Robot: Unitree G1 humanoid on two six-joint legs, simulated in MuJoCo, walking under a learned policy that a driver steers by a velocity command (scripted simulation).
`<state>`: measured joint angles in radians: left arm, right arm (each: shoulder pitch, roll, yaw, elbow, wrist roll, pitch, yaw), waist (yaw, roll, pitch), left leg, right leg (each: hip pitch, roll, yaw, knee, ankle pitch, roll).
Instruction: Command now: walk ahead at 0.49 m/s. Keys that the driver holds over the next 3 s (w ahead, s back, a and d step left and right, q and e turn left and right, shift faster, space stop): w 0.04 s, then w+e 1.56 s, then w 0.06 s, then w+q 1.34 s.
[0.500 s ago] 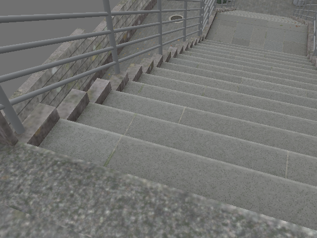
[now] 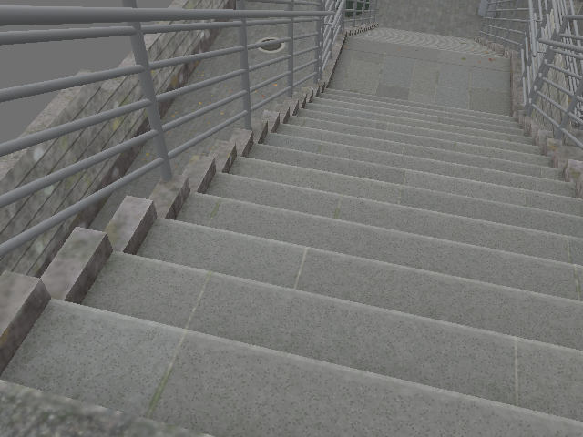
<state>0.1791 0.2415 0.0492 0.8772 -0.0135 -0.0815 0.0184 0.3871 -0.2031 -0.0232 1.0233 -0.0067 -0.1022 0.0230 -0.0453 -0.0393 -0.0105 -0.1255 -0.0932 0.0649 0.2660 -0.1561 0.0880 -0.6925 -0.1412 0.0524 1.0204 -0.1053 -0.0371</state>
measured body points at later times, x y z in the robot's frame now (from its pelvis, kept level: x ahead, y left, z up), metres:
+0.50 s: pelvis +0.26 -0.08 +0.00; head +0.27 -0.10 +0.45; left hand +0.35 +0.16 -0.13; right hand +0.34 -0.37 -0.12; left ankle +0.36 +0.10 -0.67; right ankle +0.26 -0.14 -0.75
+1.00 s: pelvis +0.55 -0.05 -0.17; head +0.56 -0.03 +0.28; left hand +0.65 +0.20 -0.32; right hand +0.57 -0.34 -0.27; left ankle +0.64 +0.04 -0.91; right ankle +0.32 -0.14 -0.66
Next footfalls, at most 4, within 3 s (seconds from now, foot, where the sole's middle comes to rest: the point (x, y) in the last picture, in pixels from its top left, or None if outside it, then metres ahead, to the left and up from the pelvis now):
0.26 right None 0.30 -0.15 -0.78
0.94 left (282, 405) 0.68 0.02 -0.95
1.66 right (449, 366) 0.85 -0.51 -1.11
2.32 left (410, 292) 1.25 -0.49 -1.27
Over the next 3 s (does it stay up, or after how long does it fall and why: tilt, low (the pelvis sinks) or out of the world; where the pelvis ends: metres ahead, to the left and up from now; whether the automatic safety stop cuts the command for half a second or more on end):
stays up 1.38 -0.77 -0.68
